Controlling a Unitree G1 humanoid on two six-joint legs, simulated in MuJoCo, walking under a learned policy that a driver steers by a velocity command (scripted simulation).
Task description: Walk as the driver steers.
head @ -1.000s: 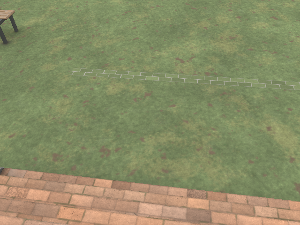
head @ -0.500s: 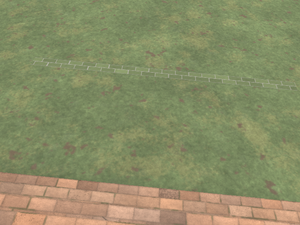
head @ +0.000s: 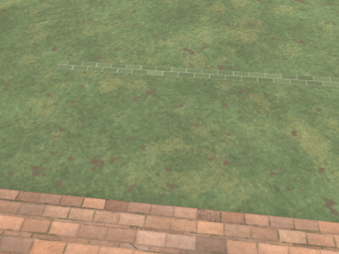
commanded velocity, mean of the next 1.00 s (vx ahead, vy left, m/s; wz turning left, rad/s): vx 0.34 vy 0.00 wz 0.00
